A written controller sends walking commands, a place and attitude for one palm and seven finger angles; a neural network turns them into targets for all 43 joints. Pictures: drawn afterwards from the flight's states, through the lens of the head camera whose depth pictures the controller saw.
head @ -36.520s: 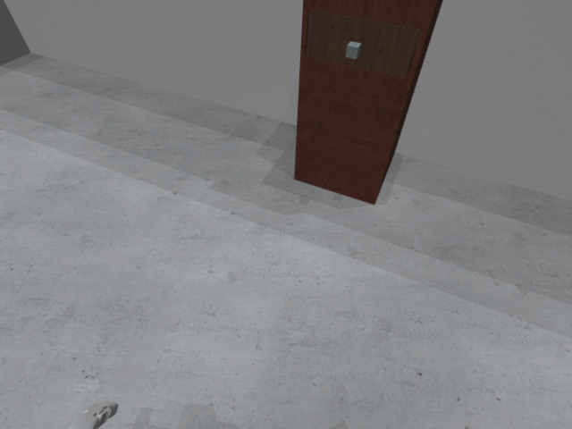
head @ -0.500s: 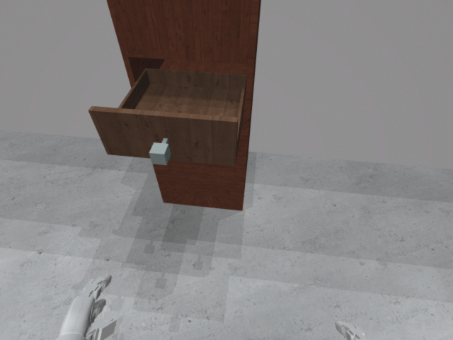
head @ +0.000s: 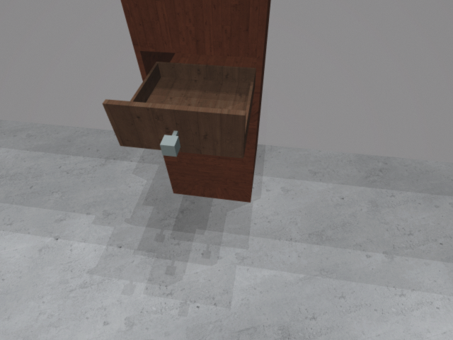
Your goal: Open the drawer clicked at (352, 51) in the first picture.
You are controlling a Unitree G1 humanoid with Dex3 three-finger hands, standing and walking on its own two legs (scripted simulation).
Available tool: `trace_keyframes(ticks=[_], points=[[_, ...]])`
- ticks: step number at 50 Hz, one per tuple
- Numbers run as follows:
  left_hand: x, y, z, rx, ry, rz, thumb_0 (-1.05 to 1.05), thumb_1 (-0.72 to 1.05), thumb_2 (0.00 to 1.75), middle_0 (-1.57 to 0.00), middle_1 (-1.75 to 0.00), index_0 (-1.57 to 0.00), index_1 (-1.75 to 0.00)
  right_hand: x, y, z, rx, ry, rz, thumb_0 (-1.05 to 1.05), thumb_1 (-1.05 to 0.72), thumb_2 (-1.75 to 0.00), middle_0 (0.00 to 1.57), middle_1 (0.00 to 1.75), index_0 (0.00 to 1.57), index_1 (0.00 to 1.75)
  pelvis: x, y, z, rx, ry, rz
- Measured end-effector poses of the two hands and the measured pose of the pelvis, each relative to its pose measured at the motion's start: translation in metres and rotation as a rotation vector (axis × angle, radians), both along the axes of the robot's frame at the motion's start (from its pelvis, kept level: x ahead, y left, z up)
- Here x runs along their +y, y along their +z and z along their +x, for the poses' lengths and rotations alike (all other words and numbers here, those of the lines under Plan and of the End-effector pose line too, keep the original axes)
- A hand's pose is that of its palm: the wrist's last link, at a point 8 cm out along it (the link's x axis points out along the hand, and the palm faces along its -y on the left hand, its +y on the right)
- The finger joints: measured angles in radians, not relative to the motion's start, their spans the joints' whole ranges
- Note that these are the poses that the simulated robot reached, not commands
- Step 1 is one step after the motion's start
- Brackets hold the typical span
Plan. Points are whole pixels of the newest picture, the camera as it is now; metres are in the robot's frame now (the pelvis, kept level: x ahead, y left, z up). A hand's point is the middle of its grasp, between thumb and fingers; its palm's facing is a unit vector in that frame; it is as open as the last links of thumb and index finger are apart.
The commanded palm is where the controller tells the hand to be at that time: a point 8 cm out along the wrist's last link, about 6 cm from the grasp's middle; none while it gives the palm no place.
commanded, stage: let the arm hang, fingers relaxed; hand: left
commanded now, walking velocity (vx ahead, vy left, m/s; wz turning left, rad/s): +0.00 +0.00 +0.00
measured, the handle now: (172, 141) +0.61 +0.19 -0.04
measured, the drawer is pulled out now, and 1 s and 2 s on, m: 0.30 0.30 0.30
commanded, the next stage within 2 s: look to check the result in 0.42 s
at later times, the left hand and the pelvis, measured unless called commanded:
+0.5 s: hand out of the picture +0.03 +0.18 -0.17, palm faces -0.01 -0.97 -0.23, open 7.4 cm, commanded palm none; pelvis +0.00 -0.01 +0.00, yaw +0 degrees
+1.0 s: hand out of the picture +0.05 +0.20 -0.17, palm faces -0.01 -0.96 -0.27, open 7.4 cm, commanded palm none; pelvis +0.02 -0.01 +0.00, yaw +0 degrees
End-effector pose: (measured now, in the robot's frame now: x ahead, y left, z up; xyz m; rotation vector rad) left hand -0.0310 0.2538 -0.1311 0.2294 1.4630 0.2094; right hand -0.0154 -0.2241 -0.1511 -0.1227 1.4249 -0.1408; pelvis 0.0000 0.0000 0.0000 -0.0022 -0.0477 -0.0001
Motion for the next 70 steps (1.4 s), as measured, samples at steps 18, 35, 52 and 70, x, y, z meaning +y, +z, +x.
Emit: trace_keyframes(ticks=[18,35,52,70], points=[[-0.027,-0.010,0.050,-0.124,-0.044,-0.060,0.01,0.91,0.90,-0.20,-0.30,-0.20,-0.30,-0.010,0.004,-0.011,0.002,-0.036,-0.023,0.00,-0.91,-0.90,0.20,0.30,0.20,0.30,-0.007,0.000,-0.002,0.001,-0.007,0.003],[-0.017,-0.005,0.057,-0.100,-0.037,-0.026,0.01,0.91,0.90,-0.20,-0.30,-0.20,-0.30,-0.018,0.005,0.014,-0.017,-0.017,-0.031,0.00,-0.91,-0.90,0.20,0.30,0.20,0.30,-0.011,0.002,0.006,0.007,-0.005,0.001],[-0.009,-0.001,0.080,-0.121,-0.052,-0.006,0.01,0.91,0.90,-0.20,-0.30,-0.20,-0.30,-0.038,0.013,0.055,-0.073,0.009,-0.074,0.00,-0.90,-0.90,0.20,0.30,0.20,0.30,-0.012,0.004,0.017,0.011,-0.007,0.000],[0.005,0.007,0.121,-0.178,-0.085,0.021,0.01,0.91,0.90,-0.20,-0.30,-0.20,-0.30,-0.054,0.020,0.084,-0.106,0.030,-0.110,0.00,-0.90,-0.90,0.20,0.30,0.20,0.30,-0.012,0.006,0.031,0.019,-0.009,0.002]])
